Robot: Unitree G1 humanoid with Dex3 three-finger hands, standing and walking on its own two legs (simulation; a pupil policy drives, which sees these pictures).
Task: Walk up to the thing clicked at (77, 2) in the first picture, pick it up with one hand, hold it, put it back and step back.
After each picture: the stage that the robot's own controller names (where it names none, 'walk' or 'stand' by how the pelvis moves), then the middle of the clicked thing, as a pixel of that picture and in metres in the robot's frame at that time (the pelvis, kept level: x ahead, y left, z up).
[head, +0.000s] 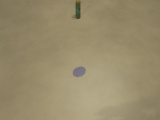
stand; (77, 9) +2.00 +0.11 -0.65
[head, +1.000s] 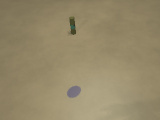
walk; (72, 25) +1.84 +0.29 -0.63
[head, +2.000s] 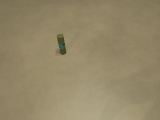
walk; (61, 44) +1.25 +0.35 -0.65
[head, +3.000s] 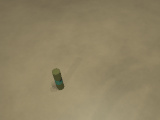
walk; (58, 79) +0.82 +0.30 -0.65
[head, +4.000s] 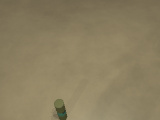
walk; (61, 110) +0.52 +0.23 -0.64
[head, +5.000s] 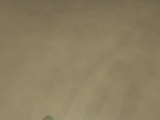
stand; out of the picture +0.38 +0.22 -0.64
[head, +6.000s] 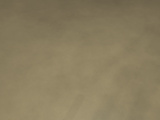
stand; out of the picture +0.37 +0.20 -0.65
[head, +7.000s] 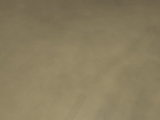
stand; out of the picture +0.38 +0.20 -0.66
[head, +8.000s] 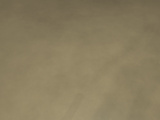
stand; out of the picture +0.38 +0.22 -0.66
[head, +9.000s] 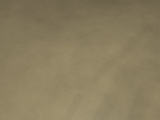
stand; out of the picture +0.37 +0.22 -0.66
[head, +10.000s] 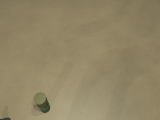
go down; (42, 103) +0.40 +0.23 -0.55
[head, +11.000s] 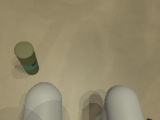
go down; (28, 60) +0.44 +0.25 -0.26
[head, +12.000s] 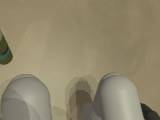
close in; out of the picture +0.43 +0.28 -0.20
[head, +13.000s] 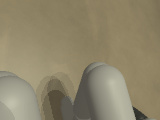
close; out of the picture +0.42 +0.30 -0.15
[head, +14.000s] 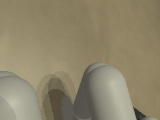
lift; out of the picture +0.40 +0.31 -0.15
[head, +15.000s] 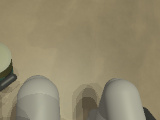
lift; out of the picture +0.33 +0.27 -0.06
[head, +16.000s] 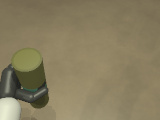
hold; (34, 83) +0.32 +0.17 +0.06
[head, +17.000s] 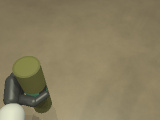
hold; (36, 89) +0.31 +0.17 +0.02
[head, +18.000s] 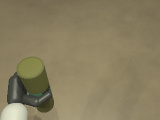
crouch; (39, 89) +0.32 +0.16 +0.02
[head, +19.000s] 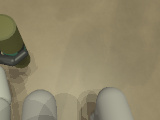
crouch; (13, 47) +0.44 +0.21 -0.06
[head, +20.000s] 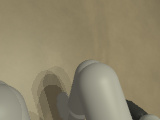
lower; out of the picture +0.43 +0.30 -0.17
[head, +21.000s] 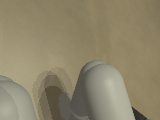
lower; out of the picture +0.43 +0.31 -0.16
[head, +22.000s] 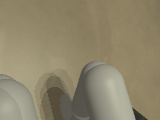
lower; out of the picture +0.42 +0.31 -0.16
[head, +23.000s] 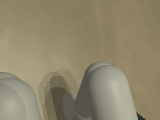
lower; out of the picture +0.41 +0.32 -0.15
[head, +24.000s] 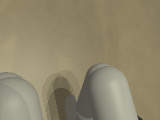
loosen; out of the picture +0.40 +0.29 -0.16
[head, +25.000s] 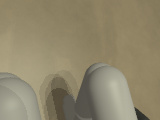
withdraw; out of the picture +0.39 +0.29 -0.16
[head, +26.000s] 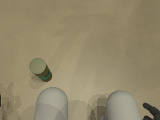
walk; (42, 71) +0.42 +0.23 -0.33
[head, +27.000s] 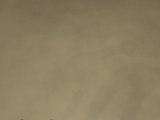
stand; out of the picture +0.36 +0.20 -0.59
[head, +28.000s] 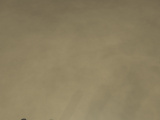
stand; out of the picture +0.36 +0.20 -0.60
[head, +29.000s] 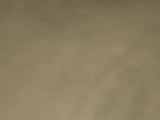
stand; out of the picture +0.37 +0.19 -0.64
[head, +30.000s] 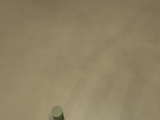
walk; (58, 116) +0.39 +0.17 -0.63
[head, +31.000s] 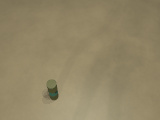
walk; (53, 90) +0.55 +0.20 -0.64
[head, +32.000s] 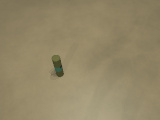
walk; (58, 66) +0.83 +0.30 -0.63
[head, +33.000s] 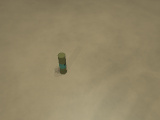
stand; (62, 64) +0.99 +0.22 -0.65
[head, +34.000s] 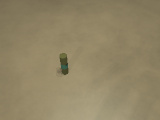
stand; (64, 64) +0.99 +0.21 -0.66
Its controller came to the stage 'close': yes
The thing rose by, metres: 0.68
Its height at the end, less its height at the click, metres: +0.00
